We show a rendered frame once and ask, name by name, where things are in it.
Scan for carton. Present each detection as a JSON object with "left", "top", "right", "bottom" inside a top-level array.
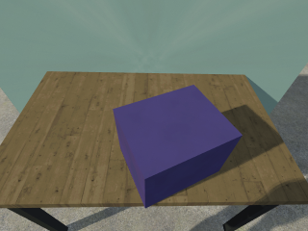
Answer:
[{"left": 113, "top": 85, "right": 243, "bottom": 208}]

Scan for table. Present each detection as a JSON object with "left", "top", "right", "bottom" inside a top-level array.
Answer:
[{"left": 0, "top": 71, "right": 308, "bottom": 231}]

